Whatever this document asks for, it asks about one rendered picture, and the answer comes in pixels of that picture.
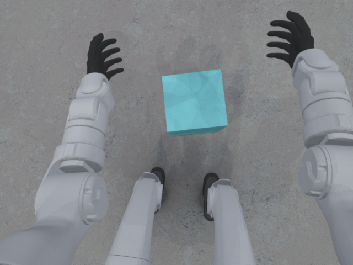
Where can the robot left forearm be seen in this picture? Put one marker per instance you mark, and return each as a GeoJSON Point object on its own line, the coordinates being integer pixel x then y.
{"type": "Point", "coordinates": [82, 145]}

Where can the carton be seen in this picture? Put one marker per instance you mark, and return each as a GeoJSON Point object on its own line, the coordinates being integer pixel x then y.
{"type": "Point", "coordinates": [194, 103]}

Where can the right robot upper arm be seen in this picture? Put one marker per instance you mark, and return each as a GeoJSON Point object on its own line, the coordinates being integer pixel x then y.
{"type": "Point", "coordinates": [326, 174]}

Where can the robot right hand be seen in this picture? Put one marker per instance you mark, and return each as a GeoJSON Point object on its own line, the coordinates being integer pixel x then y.
{"type": "Point", "coordinates": [300, 38]}

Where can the left robot upper arm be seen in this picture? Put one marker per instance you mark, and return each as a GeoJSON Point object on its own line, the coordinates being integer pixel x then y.
{"type": "Point", "coordinates": [67, 205]}

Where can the robot right forearm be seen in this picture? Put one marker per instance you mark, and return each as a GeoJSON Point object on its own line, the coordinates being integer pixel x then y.
{"type": "Point", "coordinates": [325, 102]}

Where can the robot left foot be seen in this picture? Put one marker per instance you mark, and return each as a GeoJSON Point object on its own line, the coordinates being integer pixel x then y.
{"type": "Point", "coordinates": [160, 174]}

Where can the left robot shin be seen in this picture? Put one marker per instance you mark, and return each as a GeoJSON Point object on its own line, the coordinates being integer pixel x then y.
{"type": "Point", "coordinates": [148, 175]}

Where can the robot left hand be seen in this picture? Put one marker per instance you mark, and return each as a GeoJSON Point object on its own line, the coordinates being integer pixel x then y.
{"type": "Point", "coordinates": [96, 57]}

